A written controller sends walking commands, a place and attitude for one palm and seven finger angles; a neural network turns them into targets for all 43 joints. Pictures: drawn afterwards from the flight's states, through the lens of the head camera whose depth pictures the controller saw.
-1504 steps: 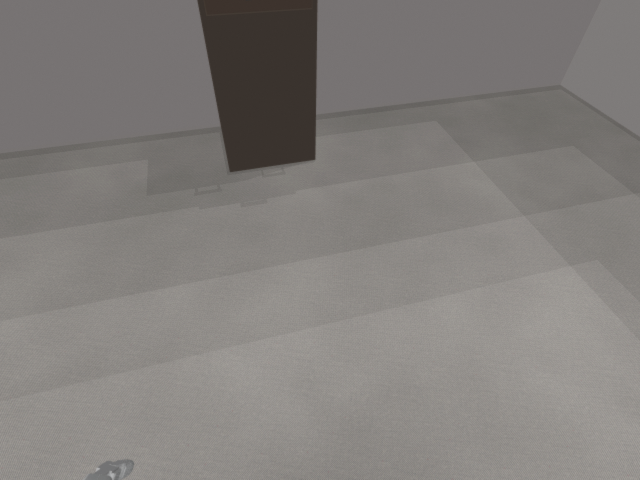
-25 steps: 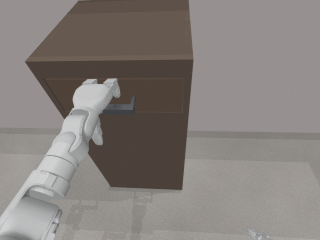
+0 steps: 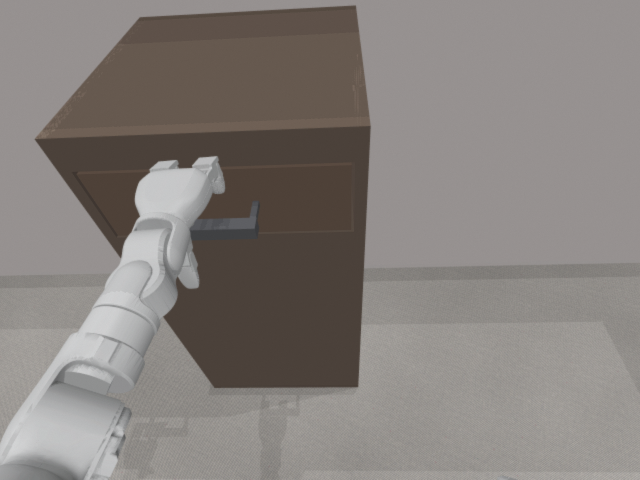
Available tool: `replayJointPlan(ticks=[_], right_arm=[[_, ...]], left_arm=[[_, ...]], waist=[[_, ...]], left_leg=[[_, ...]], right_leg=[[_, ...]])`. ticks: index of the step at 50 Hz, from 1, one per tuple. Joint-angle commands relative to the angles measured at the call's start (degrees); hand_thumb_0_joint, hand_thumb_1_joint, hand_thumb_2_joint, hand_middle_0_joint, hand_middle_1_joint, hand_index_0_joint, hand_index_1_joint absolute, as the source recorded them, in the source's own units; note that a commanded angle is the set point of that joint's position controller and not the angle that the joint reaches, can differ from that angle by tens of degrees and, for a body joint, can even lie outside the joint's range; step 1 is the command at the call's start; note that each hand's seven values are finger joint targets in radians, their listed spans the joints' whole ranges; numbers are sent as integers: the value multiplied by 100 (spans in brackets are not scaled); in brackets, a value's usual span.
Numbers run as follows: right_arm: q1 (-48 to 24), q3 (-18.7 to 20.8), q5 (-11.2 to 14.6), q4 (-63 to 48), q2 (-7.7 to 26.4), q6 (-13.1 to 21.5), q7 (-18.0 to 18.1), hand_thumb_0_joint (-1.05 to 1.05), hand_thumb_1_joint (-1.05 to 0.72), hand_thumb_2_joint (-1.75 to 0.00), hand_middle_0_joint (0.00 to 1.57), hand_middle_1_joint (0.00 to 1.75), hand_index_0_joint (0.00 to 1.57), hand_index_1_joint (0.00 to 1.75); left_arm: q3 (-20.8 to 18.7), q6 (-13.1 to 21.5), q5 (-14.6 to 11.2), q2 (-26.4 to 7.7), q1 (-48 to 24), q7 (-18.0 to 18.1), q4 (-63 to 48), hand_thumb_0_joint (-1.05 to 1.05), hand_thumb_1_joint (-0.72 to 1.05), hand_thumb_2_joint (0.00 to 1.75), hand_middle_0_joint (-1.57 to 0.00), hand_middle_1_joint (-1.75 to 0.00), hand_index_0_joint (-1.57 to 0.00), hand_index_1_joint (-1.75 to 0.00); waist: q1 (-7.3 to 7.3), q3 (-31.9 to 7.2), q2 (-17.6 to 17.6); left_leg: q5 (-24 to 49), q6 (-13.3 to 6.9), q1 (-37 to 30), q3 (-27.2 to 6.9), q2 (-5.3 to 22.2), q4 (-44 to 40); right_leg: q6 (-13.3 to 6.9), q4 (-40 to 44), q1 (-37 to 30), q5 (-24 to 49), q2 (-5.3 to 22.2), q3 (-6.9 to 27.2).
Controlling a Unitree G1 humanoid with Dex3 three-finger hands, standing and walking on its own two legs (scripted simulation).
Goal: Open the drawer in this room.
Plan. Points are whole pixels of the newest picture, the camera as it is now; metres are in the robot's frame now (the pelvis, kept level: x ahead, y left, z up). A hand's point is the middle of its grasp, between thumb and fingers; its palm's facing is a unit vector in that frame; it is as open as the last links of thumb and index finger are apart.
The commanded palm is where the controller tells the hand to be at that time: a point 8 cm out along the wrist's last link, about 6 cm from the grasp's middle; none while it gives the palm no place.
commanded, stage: move the hooked fingers above the handle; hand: left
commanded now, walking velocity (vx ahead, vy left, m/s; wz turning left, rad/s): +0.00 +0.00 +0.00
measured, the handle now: (219, 218) +0.48 +0.18 +0.05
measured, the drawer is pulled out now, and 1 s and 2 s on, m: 0.00 0.00 0.00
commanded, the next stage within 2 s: none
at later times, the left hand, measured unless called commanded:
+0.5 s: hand (194, 220) +0.43 +0.19 +0.10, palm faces -0.08 -0.02 -1.00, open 13.8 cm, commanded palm +0.41 +0.18 +0.17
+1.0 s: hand (177, 221) +0.42 +0.21 +0.11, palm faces -0.05 -0.03 -1.00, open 13.6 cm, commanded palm +0.40 +0.19 +0.17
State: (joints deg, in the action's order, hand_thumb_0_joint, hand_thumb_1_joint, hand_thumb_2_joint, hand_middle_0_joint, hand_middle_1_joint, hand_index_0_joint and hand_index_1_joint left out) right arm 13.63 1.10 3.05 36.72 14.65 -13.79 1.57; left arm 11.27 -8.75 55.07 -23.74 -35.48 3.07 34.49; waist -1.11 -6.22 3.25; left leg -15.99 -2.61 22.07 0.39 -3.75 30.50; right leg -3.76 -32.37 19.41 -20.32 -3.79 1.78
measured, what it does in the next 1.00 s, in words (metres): stands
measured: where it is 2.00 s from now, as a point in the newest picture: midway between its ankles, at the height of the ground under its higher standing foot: outside the picture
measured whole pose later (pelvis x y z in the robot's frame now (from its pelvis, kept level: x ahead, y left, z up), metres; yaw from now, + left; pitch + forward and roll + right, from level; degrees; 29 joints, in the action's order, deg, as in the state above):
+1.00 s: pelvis +0.00 +0.00 +0.00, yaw -1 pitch +7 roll +1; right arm 12.3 -0.2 3.9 36.6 14.2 -13.8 2.8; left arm 10.7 -11.5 54.7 -24.3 -38.1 1.5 39.6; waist -1.7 -6.5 2.9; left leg -15.0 -2.9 20.7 0.9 -3.7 28.8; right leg -3.4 -30.6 18.1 -19.1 -3.8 2.3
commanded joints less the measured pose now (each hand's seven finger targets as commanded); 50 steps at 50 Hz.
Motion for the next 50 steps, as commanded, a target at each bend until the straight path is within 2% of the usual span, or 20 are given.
replayJointPlan(ticks=[1, 4, 8, 12, 15, 16, 19, 23, 26, 29, 31, 34, 36, 38, 41, 42, 44, 46, 47, 50], right_arm=[[-394, 283, -33, -797, 659, 240, 57, 0, -90, -90, 20, 30, 20, 30], [-390, 272, -27, -702, 614, 294, 65, 0, -90, -90, 20, 30, 20, 30], [-364, 221, -17, -522, 616, 334, 97, 0, -90, -90, 20, 30, 20, 30], [-443, 153, -24, -458, 620, 367, 127, 0, -90, -90, 20, 30, 20, 30], [-427, 138, -21, -465, 612, 356, 118, 0, -90, -90, 20, 30, 20, 30], [-384, 146, -20, -463, 659, 327, 112, 0, -90, -90, 20, 30, 20, 30], [-288, 165, 16, -529, 677, 273, 126, 0, -90, -90, 20, 30, 20, 30], [-213, 248, -55, -651, 698, 292, 119, 0, -90, -90, 20, 30, 20, 30], [-101, 275, -113, -670, 681, 336, 137, 0, -90, -90, 20, 30, 20, 30], [-13, 293, -101, -565, 599, 355, 137, 0, -90, -90, 20, 30, 20, 30], [22, 267, -105, -445, 634, 366, 125, 0, -90, -90, 20, 30, 20, 30], [-156, 203, -55, -385, 567, 402, 118, 0, -90, -90, 20, 30, 20, 30], [-242, 221, -77, -354, 615, 391, 74, 0, -90, -90, 20, 30, 20, 30], [-281, 223, -51, -390, 653, 345, 23, 0, -90, -90, 20, 30, 20, 30], [-422, 164, -14, -442, 751, 223, 85, 0, -90, -90, 20, 30, 20, 30], [-453, 162, 19, -527, 763, 207, 112, 0, -90, -90, 20, 30, 20, 30], [-558, 126, 37, -618, 770, 155, 189, 0, -90, -90, 20, 30, 20, 30], [-535, 142, 58, -718, 772, 153, 221, 0, -90, -90, 20, 30, 20, 30], [-531, 139, 70, -754, 789, 162, 229, 0, -90, -90, 20, 30, 20, 30], [-468, 199, 19, -831, 697, 237, 207, 0, -90, -90, 20, 30, 20, 30]], left_arm=[[-77, 319, -55, -623, -2478, 51, -1702, 0, -50, 30, -30, -120, -30, -120], [0, 501, -92, -526, -2829, 129, -1776, 0, -50, 30, -30, -120, -30, -120], [-485, 543, -8, -1010, -3247, 472, -1218, 0, -50, 30, -30, -120, -30, -120], [-757, 296, 128, -1318, -3471, 793, -643, 0, -50, 30, -30, -120, -30, -120], [-480, 7, 198, -1028, -3509, 779, -174, 0, -50, 30, -30, -120, -30, -120], [-612, -95, 224, -1160, -3322, 711, 115, 0, -50, 30, -30, -120, -30, -120], [22, -258, 129, -507, -3369, 340, 412, 0, -50, 30, -30, -120, -30, -120], [340, 189, -78, -122, -3347, -150, -347, 0, -50, 30, -30, -120, -30, -120], [-128, 762, -130, -649, -3242, -159, -965, 0, -50, 30, -30, -120, -30, -120], [-684, 1139, -39, -1147, -3366, 275, -1251, 0, -50, 30, -30, -120, -30, -120], [-1333, 1077, 28, -1813, -3334, 688, -1005, 0, -50, 30, -30, -120, -30, -120], [-1404, 649, 185, -1856, -3296, 1209, -699, 0, -50, 30, -30, -120, -30, -120], [-1385, 234, 311, -1856, -3143, 1343, -437, 0, -50, 30, -30, -120, -30, -120], [-1070, -158, 328, -1573, -2912, 1184, -268, 0, -50, 30, -30, -120, -30, -120], [-1189, -523, 179, -1838, -2695, 877, 0, 0, -50, 30, -30, -120, -30, -120], [-957, -552, 113, -1654, -2742, 701, -174, 0, -50, 30, -30, -120, -30, -120], [-1049, -553, 79, -1793, -2380, 432, -159, 0, -50, 30, -30, -120, -30, -120], [-627, -434, 17, -1333, -2394, 113, -320, 0, -50, 30, -30, -120, -30, -120], [-566, -308, 28, -1316, -2411, -21, -459, 0, -50, 30, -30, -120, -30, -120], [85, 179, -26, -590, -2562, -308, -1172, 0, -50, 30, -30, -120, -30, -120]], waist=[[-59, -1817, -413], [-100, -1676, -296], [-30, -1470, -441], [72, -1604, -439], [17, -1665, -374], [48, -1715, -465], [-180, -1434, -718], [-232, -1803, -603], [-76, -2081, -550], [55, -2050, -356], [199, -1899, -427], [253, -1748, -302], [324, -2021, -221], [252, -2160, -141], [238, -2029, -754], [159, -1986, -788], [192, -1830, -1047], [63, -1672, -1085], [31, -1540, -956], [-115, -1494, -516]], left_leg=[[2396, -115, -1268, -45, 118, 79], [2242, -92, -1431, -116, 144, 72], [1783, -43, -1172, -127, 145, -9], [1641, -15, -954, -73, 148, -82], [1726, -4, -939, -13, 174, -90], [1719, 0, -888, -14, 175, -96], [1613, -49, -843, 20, 182, -77], [1981, -105, -1208, -55, 157, 43], [2282, -118, -1251, -122, 126, 131], [2404, -71, -1216, -140, 149, 125], [2295, -28, -883, -119, 154, 66], [2109, 14, -623, -32, 167, -41], [2309, 44, -707, 37, 187, -71], [2495, 38, -848, 85, 212, -44], [2222, -21, -640, 132, 189, -169], [2196, -56, -656, 145, 186, -189], [2114, -92, -579, 167, 152, -222], [2077, -118, -657, 159, 140, -228], [2011, -134, -680, 143, 139, -214], [2149, -155, -1183, 42, 125, -68]], right_leg=[[175, 271, -524, 2849, 255, 87], [145, 299, -181, 2435, 222, 43], [101, 313, -73, 1888, 214, -6], [94, 288, -184, 1702, 228, 10], [98, 283, -205, 1818, 234, -27], [102, 297, -293, 1833, 224, -11], [165, 398, -147, 1922, 260, -18], [175, 337, -226, 2350, 276, 38], [146, 245, -454, 2613, 272, 84], [105, 180, -365, 2561, 212, 58], [67, 158, -456, 2371, 193, 43], [54, 165, -436, 2176, 168, 41], [44, 159, -642, 2314, 170, 50], [76, 147, -701, 2569, 184, 19], [156, 298, -1085, 2675, 242, 95], [192, 321, -1103, 2823, 276, 96], [244, 363, -1237, 3021, 308, 135], [259, 422, -1147, 3084, 344, 112], [258, 439, -1008, 3046, 340, 120], [211, 457, -529, 2853, 291, 111]])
